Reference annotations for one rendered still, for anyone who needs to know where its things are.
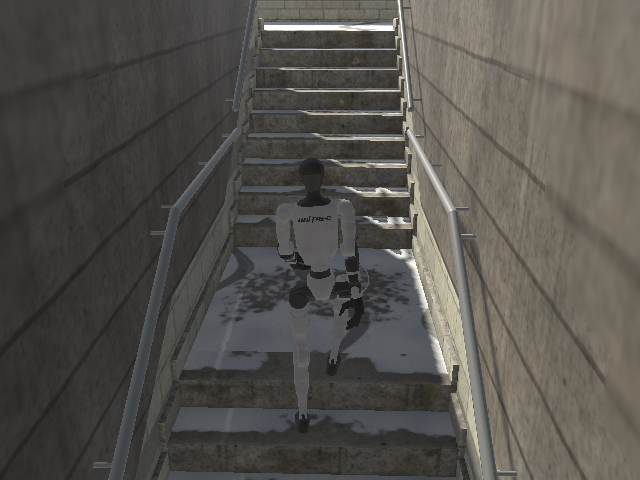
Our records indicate stairs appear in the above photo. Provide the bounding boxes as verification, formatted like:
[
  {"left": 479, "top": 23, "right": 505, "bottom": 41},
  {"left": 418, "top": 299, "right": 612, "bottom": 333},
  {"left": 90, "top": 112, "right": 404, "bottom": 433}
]
[
  {"left": 167, "top": 380, "right": 459, "bottom": 480},
  {"left": 233, "top": 31, "right": 413, "bottom": 249}
]

